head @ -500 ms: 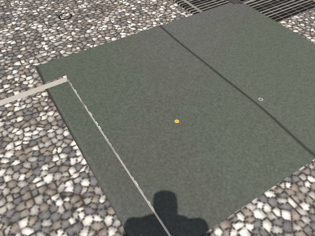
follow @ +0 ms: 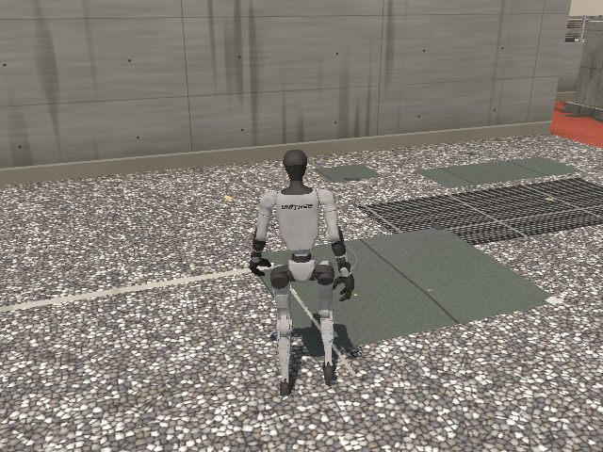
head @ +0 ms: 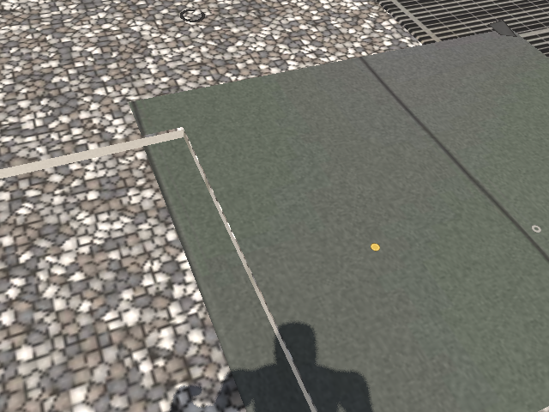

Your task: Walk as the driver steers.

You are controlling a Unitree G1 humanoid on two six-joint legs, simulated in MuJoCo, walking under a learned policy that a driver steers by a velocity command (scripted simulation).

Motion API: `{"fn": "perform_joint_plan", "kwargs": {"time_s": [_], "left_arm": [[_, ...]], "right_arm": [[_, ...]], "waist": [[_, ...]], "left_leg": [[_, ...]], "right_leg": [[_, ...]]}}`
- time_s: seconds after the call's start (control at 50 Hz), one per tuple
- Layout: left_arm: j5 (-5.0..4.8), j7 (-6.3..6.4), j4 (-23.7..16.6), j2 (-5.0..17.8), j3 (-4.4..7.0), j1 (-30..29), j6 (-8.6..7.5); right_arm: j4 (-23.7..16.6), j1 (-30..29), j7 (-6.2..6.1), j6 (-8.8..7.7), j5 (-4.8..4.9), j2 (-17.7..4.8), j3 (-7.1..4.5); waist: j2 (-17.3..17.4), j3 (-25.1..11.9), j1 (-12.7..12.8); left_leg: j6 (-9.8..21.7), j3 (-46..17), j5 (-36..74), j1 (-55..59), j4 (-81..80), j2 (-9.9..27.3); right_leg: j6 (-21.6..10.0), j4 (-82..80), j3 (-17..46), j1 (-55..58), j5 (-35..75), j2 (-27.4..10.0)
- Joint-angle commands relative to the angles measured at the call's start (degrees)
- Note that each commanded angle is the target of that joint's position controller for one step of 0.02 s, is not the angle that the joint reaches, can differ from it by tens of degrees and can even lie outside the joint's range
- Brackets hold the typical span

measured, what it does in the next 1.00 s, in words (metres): goes down: right foot 0.03 m lower, then left foot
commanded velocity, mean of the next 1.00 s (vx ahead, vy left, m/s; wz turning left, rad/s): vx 0.49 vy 0.00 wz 0.05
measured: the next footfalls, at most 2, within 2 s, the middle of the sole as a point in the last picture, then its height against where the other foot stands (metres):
right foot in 0.26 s outside the picture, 0.03 m lower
left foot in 0.70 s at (177, 391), level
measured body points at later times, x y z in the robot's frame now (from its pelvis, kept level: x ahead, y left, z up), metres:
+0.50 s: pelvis +0.32 -0.02 -0.05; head +0.36 +0.00 +0.40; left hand +0.28 +0.24 -0.20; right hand +0.46 -0.26 -0.18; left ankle +0.35 +0.12 -0.72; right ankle +0.33 -0.13 -0.79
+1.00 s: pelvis +0.59 +0.09 -0.05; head +0.60 +0.09 +0.40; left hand +0.69 +0.37 -0.18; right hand +0.62 -0.17 -0.19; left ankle +0.54 +0.18 -0.79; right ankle +0.67 -0.07 -0.69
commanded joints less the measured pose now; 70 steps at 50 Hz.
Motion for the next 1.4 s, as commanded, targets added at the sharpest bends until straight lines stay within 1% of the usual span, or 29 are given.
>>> {"fn": "perform_joint_plan", "kwargs": {"time_s": [0.02,0.12,0.22,0.26,0.28,0.3,0.32,0.34,0.38,0.44,0.52,0.64,0.7,0.72,0.74,0.76,0.78,0.8,0.86,1.04,1.14,1.22,1.24,1.26,1.28,1.3,1.32,1.34,1.4], "left_arm": [[0.53,-0.39,-5.5,4.5,0.91,-10.4,-1.39],[0.50,-1.61,-9.7,0.9,-1.04,-16.1,-1.71],[1.53,-1.17,-11.3,4.2,-1.04,-14.2,-3.00],[2.55,-0.86,-6.9,6.0,0.26,2.5,-3.72],[3.68,-0.78,-2.9,8.1,0.85,18.5,-2.91],[3.27,-1.54,-0.7,10.0,0.83,24.4,-1.78],[1.15,-1.96,-0.2,9.4,1.60,25.5,-0.59],[0.84,-1.22,-2.0,7.5,1.58,20.5,0.43],[1.47,-1.11,-4.2,5.6,0.26,10.6,1.01],[1.89,-1.28,-3.3,3.3,-0.71,7.5,1.12],[1.00,0.42,-1.6,7.1,0.56,11.9,2.04],[-0.67,0.37,1.5,8.4,1.09,19.5,2.99],[-0.15,0.21,1.1,7.3,0.30,19.6,3.58],[1.47,0.09,-0.8,4.2,-0.93,20.2,3.44],[0.18,0.10,-0.5,-1.8,-2.45,27.1,2.46],[-1.19,0.14,0.2,4.9,-0.68,24.2,1.97],[-1.62,0.19,-1.4,6.7,-0.04,19.5,1.81],[-1.30,0.62,-1.7,5.9,0.08,17.4,2.21],[-0.53,0.81,-1.3,2.4,0.53,18.9,4.66],[0.27,-0.38,-8.1,-0.7,-0.13,6.2,6.47],[0.32,-2.48,-13.3,-2.3,-1.77,-3.7,5.65],[-0.32,-3.53,-14.3,1.7,0.35,4.8,5.54],[-0.52,-3.15,-12.7,5.7,2.36,13.6,5.70],[-0.26,-1.74,-11.2,14.5,5.51,22.6,6.23],[-0.23,-0.80,-10.3,16.0,5.87,23.5,6.57],[1.53,-0.51,-11.4,12.6,4.34,20.7,5.72],[1.85,-0.56,-12.2,8.9,3.25,17.5,4.85],[1.22,-1.01,-12.3,6.5,2.52,13.9,4.11],[1.09,-0.81,-14.1,2.8,1.57,8.7,3.20]], "right_arm": [[-2.7,3.8,-2.18,-0.84,0.14,-9.9,-1.81],[-3.2,5.8,-2.81,-0.78,0.20,-9.1,-2.14],[-2.5,9.8,-2.62,-0.61,1.18,-8.3,-2.38],[-3.6,7.0,-1.82,-0.17,-0.04,-8.0,-2.15],[-6.6,0.7,-1.43,-0.60,-1.45,-7.8,-1.81],[-4.0,12.2,-1.06,-0.92,-0.19,-1.8,0.13],[-3.4,14.9,-0.84,-0.82,2.04,-6.1,-0.13],[-5.4,7.7,-1.12,-0.95,2.77,-8.9,-0.74],[-8.5,-1.5,-1.83,-0.32,0.90,-11.3,-1.90],[-9.7,-0.9,-1.60,0.98,0.00,-5.3,-1.19],[-13.0,-10.6,-0.82,0.45,-0.81,-4.2,-0.23],[-17.6,-20.8,0.32,1.05,0.11,-8.4,-0.62],[-14.8,-6.9,-0.20,0.59,-0.20,-14.2,-3.40],[-13.5,3.5,-0.92,0.70,-0.89,-20.0,-4.93],[-12.4,6.3,-0.27,1.02,-1.02,-22.3,-4.96],[-13.0,4.5,0.02,0.71,-0.92,-16.9,-3.54],[-14.0,-0.6,0.05,0.32,-0.60,-14.4,-2.68],[-15.0,-5.9,0.25,-0.02,-0.84,-12.5,-1.94],[-14.3,-10.4,0.58,-0.89,-1.86,-9.1,-1.24],[-10.0,-4.0,-1.80,0.47,-1.90,-10.7,-1.57],[-9.5,0.9,-2.23,1.98,-1.43,-13.2,-2.09],[-11.1,-2.0,-3.00,3.07,-0.43,-16.9,-2.17],[-11.4,-3.1,-3.15,2.91,0.05,-17.1,-1.92],[-14.4,-2.7,-2.91,1.63,-0.25,-14.2,-0.98],[-16.8,-6.4,-1.83,-0.44,-0.65,-9.6,0.47],[-19.0,-10.6,-0.62,-2.31,1.17,-12.8,-0.80],[-19.7,-13.2,-0.26,-2.91,2.50,-12.8,-1.00],[-19.9,-14.2,-0.49,-3.08,1.58,-12.2,-1.22],[-18.8,-10.7,-1.10,-1.25,0.06,-11.7,-2.01]], "waist": [[5.7,3.3,-0.9],[8.1,6.7,-2.5],[6.9,7.8,-1.8],[4.4,-1.8,6.2],[0.3,-11.4,14.0],[-15.6,-21.7,10.0],[-10.8,-24.6,10.2],[-5.6,-17.4,10.0],[4.4,-6.0,6.1],[0.8,0.0,0.9],[-1.1,-0.4,3.1],[-1.9,3.0,5.0],[-0.9,-4.1,-2.9],[7.8,-13.3,-6.0],[21.9,-20.6,-2.9],[13.3,-15.1,-3.6],[10.7,-8.1,-2.4],[7.0,-5.0,-0.3],[8.6,-1.3,3.8],[3.9,3.8,2.7],[5.2,6.0,-0.8],[12.1,-2.6,7.2],[11.9,-7.6,12.4],[1.7,-13.0,15.0],[-7.4,-18.9,12.9],[-4.3,-17.6,12.3],[-1.5,-10.6,10.7],[1.6,-4.5,8.0],[0.4,-1.5,2.7]], "left_leg": [[10.0,-19.3,2.1,8.4,-12.9,13.2],[7.0,-15.9,-0.8,-4.4,-13.1,9.4],[4.3,-15.5,12.8,3.1,-3.6,10.0],[2.5,-10.9,27.8,-2.2,15.6,5.5],[0.9,-7.6,16.6,-15.8,35.4,1.9],[-2.0,-6.2,-30.7,-30.0,58.1,-3.7],[-1.4,-9.6,-29.1,-36.2,62.6,0.4],[-1.2,-7.8,-23.7,-39.7,61.3,3.4],[-1.6,-3.1,-18.1,-37.6,58.6,6.6],[-1.5,-2.5,-17.0,-30.8,46.7,11.0],[-0.6,3.0,0.7,-23.2,23.7,8.8],[1.1,4.1,5.2,-19.5,10.3,5.6],[4.0,4.4,1.8,2.4,7.4,4.6],[7.9,-9.7,1.8,18.9,7.5,17.6],[15.1,-33.7,-7.7,29.1,-1.6,28.5],[13.0,-32.8,-12.6,23.6,-3.8,26.2],[10.6,-23.8,-10.2,16.4,-4.5,24.4],[9.3,-17.4,-5.5,9.1,-6.4,22.1],[8.3,-5.6,2.3,-1.0,-11.4,18.2],[7.6,7.9,12.2,6.2,-12.9,20.3],[6.7,15.0,24.0,8.9,-10.8,20.5],[4.3,19.4,67.0,8.4,7.7,20.3],[2.6,20.1,65.1,3.8,19.2,18.5],[-2.0,20.1,40.4,-16.9,40.4,12.7],[-3.5,9.6,-16.2,-28.5,55.4,1.8],[-1.6,-1.4,-18.1,-33.6,59.1,3.5],[-0.1,-1.9,-15.4,-35.0,55.7,6.1],[0.3,-1.4,-14.1,-34.0,50.5,7.9],[-0.2,-0.5,-11.5,-25.8,43.0,9.9]], "right_leg": [[1.4,-13.1,3.4,-12.2,10.0,-0.3],[1.7,-29.6,1.7,2.0,26.8,3.1],[-0.8,-34.1,2.5,4.0,26.8,1.7],[-3.5,-32.6,0.9,24.9,35.0,1.9],[-7.2,-24.5,6.5,44.9,52.2,-6.2],[-17.3,-18.7,23.2,62.4,69.6,-23.0],[-19.0,-21.8,30.7,62.6,42.7,-24.3],[-17.2,-26.9,28.9,54.0,25.8,-21.4],[-15.6,-35.5,28.2,31.9,19.9,-19.7],[-13.3,-42.3,20.8,14.7,16.7,-16.5],[-9.1,-43.9,7.9,11.2,21.9,-9.7],[-5.7,-41.7,7.7,18.9,16.1,-12.3],[-1.8,-23.1,4.5,15.0,27.0,-7.7],[1.2,-2.7,0.4,3.6,10.8,-2.8],[2.9,14.4,2.1,-11.2,-18.9,3.9],[2.4,21.8,7.9,-15.6,-18.0,1.1],[1.5,22.6,7.1,-18.2,-12.2,-1.4],[1.6,20.3,6.5,-15.3,-6.8,-3.9],[1.5,17.1,6.4,-8.5,-0.3,-6.5],[2.9,12.6,6.7,-26.2,7.1,-6.6],[0.7,3.8,-4.6,-23.5,2.5,-4.2],[-4.7,-3.0,-12.0,-1.1,-3.9,5.3],[-7.2,-9.5,-9.9,14.0,1.2,7.5],[-14.5,-17.7,13.5,34.7,-5.5,-3.5],[-19.3,-32.2,40.4,42.9,-10.0,-14.3],[-17.4,-36.3,45.6,40.7,-14.4,-15.8],[-15.1,-36.4,39.4,33.6,-12.5,-14.9],[-13.4,-36.4,33.1,25.5,-6.8,-12.1],[-12.1,-38.0,21.2,13.5,2.8,-7.4]]}}
Keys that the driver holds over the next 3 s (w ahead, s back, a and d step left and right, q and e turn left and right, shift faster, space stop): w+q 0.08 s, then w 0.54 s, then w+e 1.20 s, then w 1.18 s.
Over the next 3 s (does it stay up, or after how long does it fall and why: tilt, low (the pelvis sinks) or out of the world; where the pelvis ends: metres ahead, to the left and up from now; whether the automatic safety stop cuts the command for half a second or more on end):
stays up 1.63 -0.35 0.00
